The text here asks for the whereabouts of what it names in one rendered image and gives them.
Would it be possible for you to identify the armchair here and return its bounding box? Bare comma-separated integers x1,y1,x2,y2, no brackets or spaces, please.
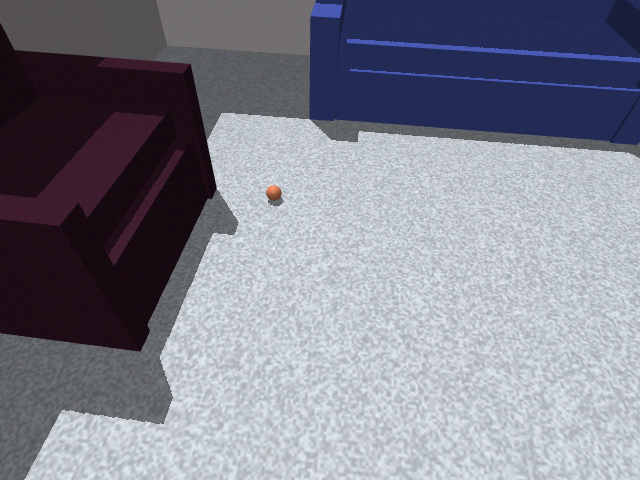
0,23,217,352

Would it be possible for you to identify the sofa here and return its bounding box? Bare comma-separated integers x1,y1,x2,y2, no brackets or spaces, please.
309,0,640,145

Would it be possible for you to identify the ball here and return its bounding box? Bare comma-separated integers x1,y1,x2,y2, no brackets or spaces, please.
266,185,281,201

